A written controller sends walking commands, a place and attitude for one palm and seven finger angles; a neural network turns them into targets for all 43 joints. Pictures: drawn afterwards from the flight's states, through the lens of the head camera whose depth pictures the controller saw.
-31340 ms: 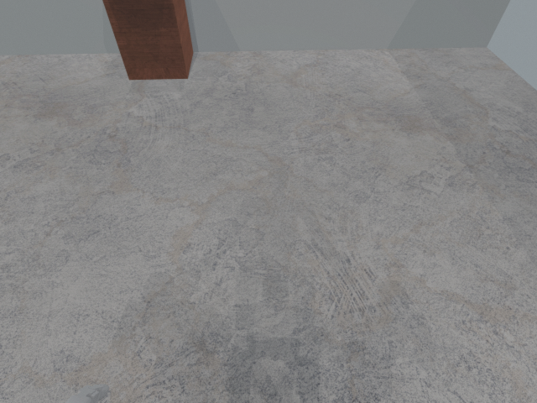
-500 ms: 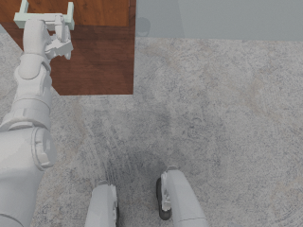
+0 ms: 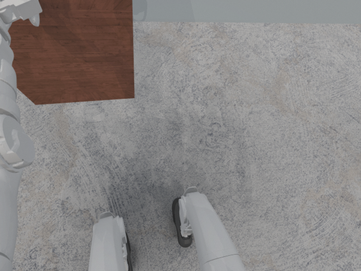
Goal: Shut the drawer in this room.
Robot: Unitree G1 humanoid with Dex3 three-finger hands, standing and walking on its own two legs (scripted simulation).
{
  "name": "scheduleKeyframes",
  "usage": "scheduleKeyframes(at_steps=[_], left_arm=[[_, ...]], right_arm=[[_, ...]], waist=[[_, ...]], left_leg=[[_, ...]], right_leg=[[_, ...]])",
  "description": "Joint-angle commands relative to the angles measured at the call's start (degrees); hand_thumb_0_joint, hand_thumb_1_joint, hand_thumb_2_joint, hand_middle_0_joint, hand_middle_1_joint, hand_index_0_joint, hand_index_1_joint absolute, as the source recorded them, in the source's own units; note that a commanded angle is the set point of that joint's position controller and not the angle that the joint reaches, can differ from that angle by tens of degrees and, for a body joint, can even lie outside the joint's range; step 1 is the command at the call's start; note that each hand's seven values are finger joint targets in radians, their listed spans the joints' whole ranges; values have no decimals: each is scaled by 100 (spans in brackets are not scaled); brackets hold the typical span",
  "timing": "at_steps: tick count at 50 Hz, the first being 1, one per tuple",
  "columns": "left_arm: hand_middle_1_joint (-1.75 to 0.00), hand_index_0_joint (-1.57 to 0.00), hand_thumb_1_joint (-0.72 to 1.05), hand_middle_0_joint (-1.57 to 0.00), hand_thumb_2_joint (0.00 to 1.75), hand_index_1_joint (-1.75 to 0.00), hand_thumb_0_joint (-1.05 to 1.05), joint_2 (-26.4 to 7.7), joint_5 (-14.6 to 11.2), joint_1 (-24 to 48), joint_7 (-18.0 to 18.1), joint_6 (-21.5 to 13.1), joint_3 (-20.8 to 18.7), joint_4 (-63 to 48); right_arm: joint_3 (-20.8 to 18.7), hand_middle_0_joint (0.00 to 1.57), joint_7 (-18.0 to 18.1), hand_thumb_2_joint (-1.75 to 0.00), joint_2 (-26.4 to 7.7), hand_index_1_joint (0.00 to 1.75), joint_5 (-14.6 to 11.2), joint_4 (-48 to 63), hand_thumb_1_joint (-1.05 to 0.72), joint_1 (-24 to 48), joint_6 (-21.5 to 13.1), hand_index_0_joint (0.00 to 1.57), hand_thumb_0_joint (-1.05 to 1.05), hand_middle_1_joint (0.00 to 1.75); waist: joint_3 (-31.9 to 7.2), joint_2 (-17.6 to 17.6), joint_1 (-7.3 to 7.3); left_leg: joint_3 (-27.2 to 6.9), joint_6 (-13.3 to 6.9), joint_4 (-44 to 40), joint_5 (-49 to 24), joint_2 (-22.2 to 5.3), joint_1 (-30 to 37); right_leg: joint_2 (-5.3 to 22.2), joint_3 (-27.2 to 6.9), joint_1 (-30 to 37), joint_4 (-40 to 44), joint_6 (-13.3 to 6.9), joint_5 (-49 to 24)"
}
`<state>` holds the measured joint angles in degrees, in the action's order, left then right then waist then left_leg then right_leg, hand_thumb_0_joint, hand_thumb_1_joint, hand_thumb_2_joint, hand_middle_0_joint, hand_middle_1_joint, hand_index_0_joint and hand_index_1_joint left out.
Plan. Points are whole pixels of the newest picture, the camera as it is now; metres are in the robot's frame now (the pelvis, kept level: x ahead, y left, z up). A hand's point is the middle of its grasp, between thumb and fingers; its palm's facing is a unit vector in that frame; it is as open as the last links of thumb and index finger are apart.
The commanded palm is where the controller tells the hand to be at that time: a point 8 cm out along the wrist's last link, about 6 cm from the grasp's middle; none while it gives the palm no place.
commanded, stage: push the drawer shut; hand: left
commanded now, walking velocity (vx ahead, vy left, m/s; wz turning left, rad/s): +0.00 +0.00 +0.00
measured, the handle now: out of the picture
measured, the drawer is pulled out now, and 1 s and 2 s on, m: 0.02 0.00 0.00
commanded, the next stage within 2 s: pull the fist back off the drawer in 0.24 s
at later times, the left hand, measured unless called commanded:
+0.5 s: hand out of the picture +0.64 +0.17 +0.07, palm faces -0.05 -1.00 -0.05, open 3.3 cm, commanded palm +0.64 +0.16 +0.08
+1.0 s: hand (29, 3) +0.60 +0.16 +0.07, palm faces -0.04 -1.00 -0.04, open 3.3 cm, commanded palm +0.58 +0.19 +0.08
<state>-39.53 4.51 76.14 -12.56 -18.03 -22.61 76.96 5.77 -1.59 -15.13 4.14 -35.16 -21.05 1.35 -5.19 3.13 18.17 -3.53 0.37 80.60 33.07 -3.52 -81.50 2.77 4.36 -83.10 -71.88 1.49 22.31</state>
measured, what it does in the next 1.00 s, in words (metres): stands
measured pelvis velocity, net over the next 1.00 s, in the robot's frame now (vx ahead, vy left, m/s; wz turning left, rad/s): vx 0.03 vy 0.00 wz -0.01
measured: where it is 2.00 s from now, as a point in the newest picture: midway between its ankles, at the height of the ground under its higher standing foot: (154, 247)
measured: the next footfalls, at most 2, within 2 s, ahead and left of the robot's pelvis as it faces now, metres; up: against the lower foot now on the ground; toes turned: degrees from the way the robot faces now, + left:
none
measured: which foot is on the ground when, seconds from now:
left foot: down 0.00-1.00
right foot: down 0.00-1.00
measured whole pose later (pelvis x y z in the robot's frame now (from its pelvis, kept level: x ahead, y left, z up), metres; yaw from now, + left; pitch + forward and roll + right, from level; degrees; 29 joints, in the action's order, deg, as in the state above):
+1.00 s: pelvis +0.03 +0.00 +0.03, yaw -1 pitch +32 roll -4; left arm -31.1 0.2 60.3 -11.5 -19.0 -24.5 63.3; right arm 3.4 -4.0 -14.4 3.4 -32.9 -21.7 4.4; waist -5.8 3.2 14.1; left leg -1.3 0.2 74.4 34.6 -4.2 -72.1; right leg 1.9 2.6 -75.2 -67.1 2.0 23.9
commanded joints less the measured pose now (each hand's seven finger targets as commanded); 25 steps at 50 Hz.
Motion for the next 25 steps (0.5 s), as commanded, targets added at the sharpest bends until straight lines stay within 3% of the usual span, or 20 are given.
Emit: scheduleKeyframes(at_steps=[1,3,6,8,12,13,15,17,18,23,25], left_arm=[[-160,-140,90,-140,90,-160,0,-1534,-87,3533,210,-276,-233,-1335],[-160,-140,90,-140,90,-160,0,-1510,-37,3651,217,-273,-198,-1439],[-160,-140,90,-140,90,-160,0,-1520,1,3727,223,-168,-167,-1307],[-160,-140,90,-140,90,-160,0,-1516,52,3894,239,-140,-130,-1367],[-160,-140,90,-140,90,-160,0,-1736,143,4068,254,-37,-172,-1308],[-160,-140,90,-140,90,-160,0,-1753,164,4112,237,-41,-171,-1317],[-160,-140,90,-140,90,-160,0,-1566,186,4218,249,38,-16,-1197],[-160,-140,90,-140,90,-160,0,-1540,183,4344,281,89,24,-1210],[-160,-140,90,-140,90,-160,0,-1546,206,4347,276,68,24,-1300],[-160,-140,90,-140,90,-160,0,-1255,185,4075,244,186,106,-1462],[-160,-140,90,-140,90,-160,0,-1223,156,3930,233,225,101,-1562]], right_arm=[[-365,20,88,-90,-1203,30,41,39,-90,-1477,9,20,0,30],[-362,20,67,-90,-1196,30,69,58,-90,-1517,10,20,0,30],[-342,20,56,-90,-1223,30,80,25,-90,-1575,63,20,0,30],[-336,20,42,-90,-1213,30,99,35,-90,-1599,64,20,0,30],[-301,20,36,-90,-1229,30,124,8,-90,-1692,124,20,0,30],[-294,20,34,-90,-1227,30,123,25,-90,-1697,116,20,0,30],[-287,20,48,-90,-1233,30,118,-18,-90,-1704,147,20,0,30],[-283,20,54,-90,-1253,30,132,-44,-90,-1733,143,20,0,30],[-283,20,51,-90,-1246,30,145,-34,-90,-1750,135,20,0,30],[-325,20,-24,-90,-1211,30,163,-2,-90,-1764,147,20,0,30],[-334,20,-41,-90,-1207,30,151,15,-90,-1772,175,20,0,30]], waist=[[-3569,1310,438],[-3767,1679,435],[-3601,1558,526],[-3698,1820,553],[-3696,1773,645],[-3766,1913,642],[-3510,1878,737],[-3499,1860,808],[-3597,2063,773],[-3776,2290,636],[-3779,2159,570]], left_leg=[[-141,-273,-1007,-1446,197,1985],[-191,-237,-982,-1685,188,2304],[-222,-232,-957,-1708,157,2266],[-239,-222,-922,-1791,165,2362],[-212,-250,-834,-1806,141,2165],[-238,-242,-824,-1831,142,2242],[-272,-233,-859,-1689,126,2230],[-269,-249,-834,-1593,125,2172],[-323,-219,-864,-1687,124,2379],[-371,-152,-892,-1938,128,2789],[-366,-133,-947,-1976,120,2810]], right_leg=[[-441,-96,2145,714,-250,-406],[-444,-45,1941,634,-285,-513],[-452,-17,1838,659,-267,-525],[-450,-3,1721,610,-295,-570],[-462,-17,1850,614,-279,-646],[-467,1,1755,566,-300,-637],[-480,42,1523,590,-285,-524],[-481,36,1471,606,-275,-481],[-474,82,1379,553,-303,-508],[-480,145,1305,529,-337,-619],[-484,152,1445,568,-326,-649]])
